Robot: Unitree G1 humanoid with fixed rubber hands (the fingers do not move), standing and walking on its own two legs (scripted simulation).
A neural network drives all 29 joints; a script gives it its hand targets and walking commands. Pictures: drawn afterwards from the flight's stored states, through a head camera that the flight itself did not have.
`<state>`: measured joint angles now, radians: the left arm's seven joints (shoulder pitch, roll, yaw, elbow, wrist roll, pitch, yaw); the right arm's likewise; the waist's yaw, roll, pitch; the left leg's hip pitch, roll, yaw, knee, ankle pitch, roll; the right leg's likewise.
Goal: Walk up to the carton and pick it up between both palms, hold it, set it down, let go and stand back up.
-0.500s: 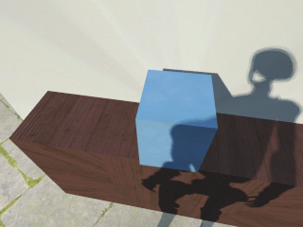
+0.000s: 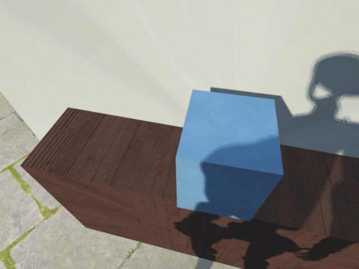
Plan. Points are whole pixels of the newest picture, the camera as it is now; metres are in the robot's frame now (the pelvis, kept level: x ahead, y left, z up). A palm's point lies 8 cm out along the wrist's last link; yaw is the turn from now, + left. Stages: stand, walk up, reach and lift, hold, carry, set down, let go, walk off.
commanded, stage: walk up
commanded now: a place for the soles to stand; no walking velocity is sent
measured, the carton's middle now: (222, 157) +0.39 -0.08 -0.01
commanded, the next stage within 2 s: none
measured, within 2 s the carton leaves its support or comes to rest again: neither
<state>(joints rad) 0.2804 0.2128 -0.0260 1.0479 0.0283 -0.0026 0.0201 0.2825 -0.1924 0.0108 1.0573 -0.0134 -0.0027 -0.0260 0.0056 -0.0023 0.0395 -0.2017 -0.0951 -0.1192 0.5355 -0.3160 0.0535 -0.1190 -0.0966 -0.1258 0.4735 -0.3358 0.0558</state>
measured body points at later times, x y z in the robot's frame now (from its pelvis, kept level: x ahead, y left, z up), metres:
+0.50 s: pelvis +0.01 -0.01 +0.00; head +0.03 -0.03 +0.44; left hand +0.04 +0.22 -0.15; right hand +0.05 -0.25 -0.17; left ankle -0.01 +0.09 -0.74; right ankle +0.00 -0.12 -0.73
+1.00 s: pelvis +0.00 +0.00 +0.01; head +0.01 -0.01 +0.46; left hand +0.02 +0.22 -0.15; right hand +0.02 -0.24 -0.15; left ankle -0.02 +0.09 -0.73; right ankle +0.00 -0.12 -0.73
